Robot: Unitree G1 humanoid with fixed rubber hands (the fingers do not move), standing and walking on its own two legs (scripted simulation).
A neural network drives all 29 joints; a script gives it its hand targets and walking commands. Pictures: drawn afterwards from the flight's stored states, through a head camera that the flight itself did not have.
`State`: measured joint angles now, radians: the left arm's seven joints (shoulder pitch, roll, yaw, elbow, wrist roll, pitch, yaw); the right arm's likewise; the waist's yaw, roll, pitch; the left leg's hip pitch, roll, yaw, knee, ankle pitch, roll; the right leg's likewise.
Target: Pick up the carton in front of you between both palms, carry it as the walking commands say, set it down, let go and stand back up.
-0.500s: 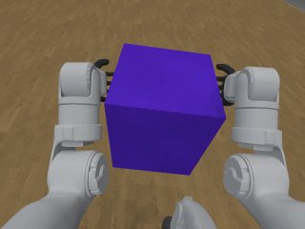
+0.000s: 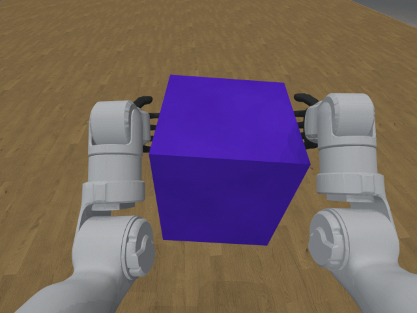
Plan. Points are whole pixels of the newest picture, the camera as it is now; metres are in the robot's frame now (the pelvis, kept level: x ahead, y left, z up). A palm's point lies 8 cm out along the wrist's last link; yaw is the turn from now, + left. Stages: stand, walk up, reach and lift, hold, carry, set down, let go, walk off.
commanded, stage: carry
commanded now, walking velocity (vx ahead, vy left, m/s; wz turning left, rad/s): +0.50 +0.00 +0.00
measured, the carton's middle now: (221, 164) +0.37 +0.00 +0.14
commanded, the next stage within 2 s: none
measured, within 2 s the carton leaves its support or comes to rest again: neither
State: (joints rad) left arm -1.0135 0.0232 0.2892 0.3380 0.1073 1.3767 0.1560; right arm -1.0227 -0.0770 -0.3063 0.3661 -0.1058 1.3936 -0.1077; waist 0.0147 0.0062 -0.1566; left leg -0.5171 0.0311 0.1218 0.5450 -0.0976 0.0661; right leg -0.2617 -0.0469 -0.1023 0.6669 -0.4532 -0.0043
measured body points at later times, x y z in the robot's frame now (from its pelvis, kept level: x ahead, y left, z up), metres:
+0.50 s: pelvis +0.26 -0.04 +0.02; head +0.28 -0.05 +0.47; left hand +0.63 +0.11 +0.13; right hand +0.63 -0.19 +0.11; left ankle +0.14 +0.08 -0.66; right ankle +0.33 -0.13 -0.72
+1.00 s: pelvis +0.57 +0.00 +0.02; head +0.54 +0.01 +0.47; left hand +0.85 +0.14 +0.09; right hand +0.83 -0.16 +0.09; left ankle +0.57 +0.08 -0.72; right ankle +0.54 -0.13 -0.65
